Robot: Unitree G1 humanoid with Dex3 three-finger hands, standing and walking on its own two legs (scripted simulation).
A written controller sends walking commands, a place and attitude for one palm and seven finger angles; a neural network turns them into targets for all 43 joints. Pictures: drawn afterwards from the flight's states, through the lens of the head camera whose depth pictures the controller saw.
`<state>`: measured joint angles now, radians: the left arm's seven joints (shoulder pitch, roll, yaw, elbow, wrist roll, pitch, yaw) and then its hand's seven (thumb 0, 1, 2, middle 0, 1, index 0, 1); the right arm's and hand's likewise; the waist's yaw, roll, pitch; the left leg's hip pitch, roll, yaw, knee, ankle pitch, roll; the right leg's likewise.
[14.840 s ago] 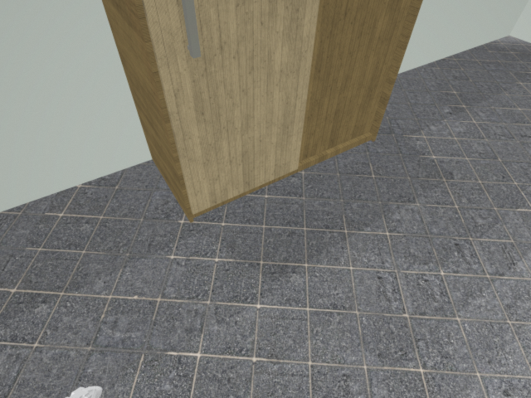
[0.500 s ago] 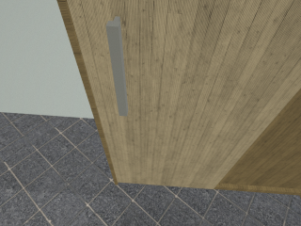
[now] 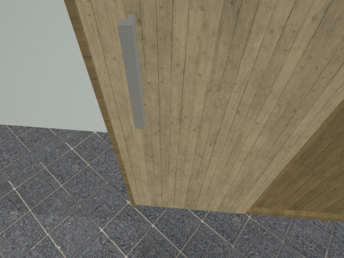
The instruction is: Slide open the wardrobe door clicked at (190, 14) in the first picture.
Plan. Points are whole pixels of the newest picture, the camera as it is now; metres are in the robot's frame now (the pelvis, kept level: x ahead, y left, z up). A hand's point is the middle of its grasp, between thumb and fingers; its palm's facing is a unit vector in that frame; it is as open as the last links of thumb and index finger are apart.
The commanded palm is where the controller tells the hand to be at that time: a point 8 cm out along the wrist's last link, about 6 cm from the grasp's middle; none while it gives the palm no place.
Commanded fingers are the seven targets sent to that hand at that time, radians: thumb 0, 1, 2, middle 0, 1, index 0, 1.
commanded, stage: raise the hand with hooked fingers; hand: left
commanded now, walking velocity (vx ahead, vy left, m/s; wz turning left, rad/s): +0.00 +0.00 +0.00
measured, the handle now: (136, 80) +0.46 +0.13 +0.17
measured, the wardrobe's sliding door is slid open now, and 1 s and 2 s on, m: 0.00 0.00 0.00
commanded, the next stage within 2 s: none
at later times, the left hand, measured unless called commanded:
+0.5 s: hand (79, 243) +0.14 +0.19 +0.02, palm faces +0.08 -0.99 -0.09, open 9.5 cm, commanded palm +0.13 +0.25 +0.03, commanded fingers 0.00 0.20 0.60 -0.25 -0.75 -0.25 -0.75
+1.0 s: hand (49, 194) +0.20 +0.25 +0.10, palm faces +0.05 -0.99 -0.09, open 12.5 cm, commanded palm +0.17 +0.30 +0.12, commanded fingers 0.00 -0.38 0.35 -0.29 -1.12 -0.29 -1.12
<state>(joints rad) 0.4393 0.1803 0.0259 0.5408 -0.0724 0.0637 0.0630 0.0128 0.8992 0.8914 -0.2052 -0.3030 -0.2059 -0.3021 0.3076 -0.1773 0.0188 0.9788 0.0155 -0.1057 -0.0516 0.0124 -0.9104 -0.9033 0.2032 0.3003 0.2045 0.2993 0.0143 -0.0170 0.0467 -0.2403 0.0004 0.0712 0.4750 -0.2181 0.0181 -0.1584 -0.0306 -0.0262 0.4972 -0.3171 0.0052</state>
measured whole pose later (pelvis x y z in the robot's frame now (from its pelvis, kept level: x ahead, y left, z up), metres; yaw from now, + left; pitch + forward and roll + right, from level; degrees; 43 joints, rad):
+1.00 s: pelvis -0.02 +0.00 -0.02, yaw +2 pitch +1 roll -1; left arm 0.24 0.36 0.35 -0.03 -0.36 -0.13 -0.39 0.00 -0.16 0.44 -0.28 -0.98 -0.28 -0.98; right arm 0.26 -0.27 0.03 0.64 0.06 -0.33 -0.10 0.02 -0.90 -0.90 0.20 0.30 0.20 0.30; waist 0.03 0.02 -0.04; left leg -0.41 0.02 0.02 0.67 -0.28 0.02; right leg -0.28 -0.01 -0.07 0.64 -0.37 0.00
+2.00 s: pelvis -0.01 -0.02 +0.00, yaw +2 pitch -2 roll +0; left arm -0.13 0.51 0.48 0.13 -0.34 0.18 -0.48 -0.01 -0.50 0.30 -0.31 -1.20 -0.31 -1.20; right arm 0.22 -0.28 0.08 0.62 0.09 -0.25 -0.11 0.02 -0.90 -0.90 0.20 0.30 0.20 0.30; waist 0.05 0.06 -0.03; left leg -0.26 0.02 0.01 0.52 -0.23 0.00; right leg -0.14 0.00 -0.08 0.50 -0.33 -0.02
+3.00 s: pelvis +0.00 -0.02 +0.00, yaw +2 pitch -1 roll +0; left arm -0.37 0.46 0.38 0.37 -0.28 0.17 -0.38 -0.01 -0.50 0.30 -0.30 -1.20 -0.30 -1.20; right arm 0.24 -0.28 0.06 0.64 0.09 -0.18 -0.11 0.02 -0.90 -0.90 0.20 0.30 0.21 0.30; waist 0.00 0.05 -0.04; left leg -0.28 0.02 0.03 0.53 -0.24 0.00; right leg -0.17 -0.01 -0.06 0.51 -0.34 -0.01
